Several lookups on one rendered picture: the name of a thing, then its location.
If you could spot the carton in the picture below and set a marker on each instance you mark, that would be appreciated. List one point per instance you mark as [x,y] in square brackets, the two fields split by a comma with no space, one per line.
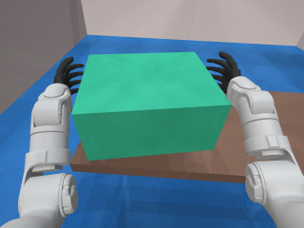
[145,104]

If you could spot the right robot upper arm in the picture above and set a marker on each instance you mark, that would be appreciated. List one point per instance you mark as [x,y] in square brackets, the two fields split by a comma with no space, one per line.
[279,187]

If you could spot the robot left forearm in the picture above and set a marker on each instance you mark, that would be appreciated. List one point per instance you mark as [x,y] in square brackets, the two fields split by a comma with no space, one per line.
[49,130]

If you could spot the left robot upper arm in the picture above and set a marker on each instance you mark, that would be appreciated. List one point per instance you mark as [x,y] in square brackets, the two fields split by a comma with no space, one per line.
[46,201]

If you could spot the robot right hand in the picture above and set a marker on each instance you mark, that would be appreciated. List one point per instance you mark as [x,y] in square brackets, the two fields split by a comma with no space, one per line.
[229,71]

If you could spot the robot left hand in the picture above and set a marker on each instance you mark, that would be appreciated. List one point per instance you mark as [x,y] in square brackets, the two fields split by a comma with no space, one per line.
[63,76]

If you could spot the table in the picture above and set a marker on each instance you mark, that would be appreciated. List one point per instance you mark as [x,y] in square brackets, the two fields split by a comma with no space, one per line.
[225,163]

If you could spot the robot right forearm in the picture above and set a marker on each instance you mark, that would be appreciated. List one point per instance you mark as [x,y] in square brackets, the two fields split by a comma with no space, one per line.
[264,139]

